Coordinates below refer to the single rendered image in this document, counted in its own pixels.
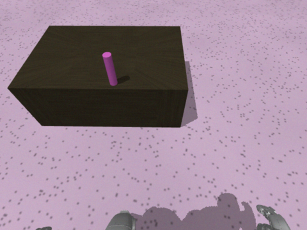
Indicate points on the can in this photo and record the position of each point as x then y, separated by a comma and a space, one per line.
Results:
108, 61

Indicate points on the right robot hand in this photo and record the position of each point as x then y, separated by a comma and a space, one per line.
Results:
277, 222

